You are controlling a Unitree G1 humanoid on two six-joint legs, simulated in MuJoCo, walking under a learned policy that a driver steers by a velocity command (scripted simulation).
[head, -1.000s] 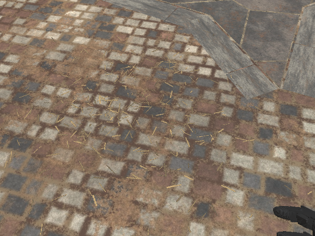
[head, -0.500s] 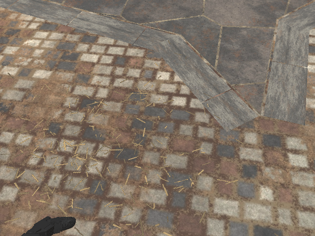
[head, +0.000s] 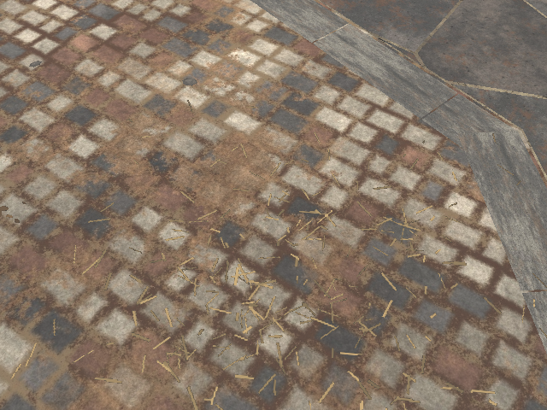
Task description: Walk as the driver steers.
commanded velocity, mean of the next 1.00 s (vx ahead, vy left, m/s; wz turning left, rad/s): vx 0.50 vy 0.00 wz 0.59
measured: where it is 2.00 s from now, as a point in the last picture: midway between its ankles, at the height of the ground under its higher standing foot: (132, 209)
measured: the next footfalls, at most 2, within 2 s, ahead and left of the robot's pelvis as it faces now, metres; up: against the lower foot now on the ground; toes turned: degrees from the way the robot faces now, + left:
right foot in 0.42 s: +0.45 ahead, -0.09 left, +0.00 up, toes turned +18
left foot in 0.94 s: +0.59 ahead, +0.27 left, +0.00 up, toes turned +36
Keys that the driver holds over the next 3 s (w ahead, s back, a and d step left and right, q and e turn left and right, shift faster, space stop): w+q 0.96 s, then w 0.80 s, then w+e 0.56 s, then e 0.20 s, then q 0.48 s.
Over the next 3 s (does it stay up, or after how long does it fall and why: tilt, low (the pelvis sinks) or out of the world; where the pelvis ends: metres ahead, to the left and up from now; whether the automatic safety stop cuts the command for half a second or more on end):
stays up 1.32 0.66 0.02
